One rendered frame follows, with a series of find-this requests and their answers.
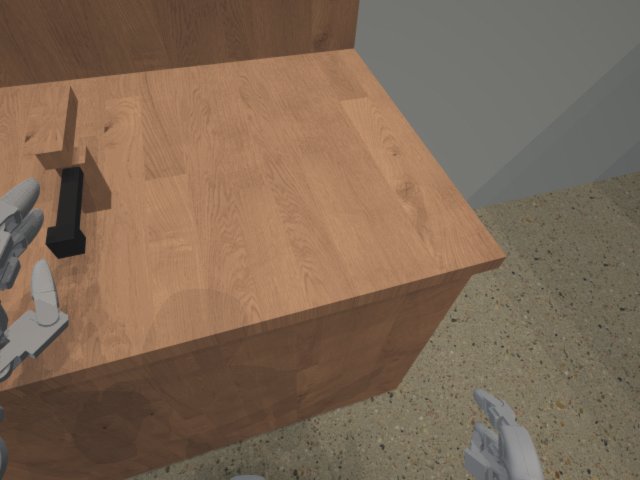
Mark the tap lever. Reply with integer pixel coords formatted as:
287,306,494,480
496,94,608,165
45,166,86,259

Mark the robot left hand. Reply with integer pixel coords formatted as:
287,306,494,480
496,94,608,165
0,178,69,383

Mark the robot right hand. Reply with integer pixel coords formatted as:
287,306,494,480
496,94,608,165
465,389,545,480

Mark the counter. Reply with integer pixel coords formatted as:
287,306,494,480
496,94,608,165
0,0,507,480

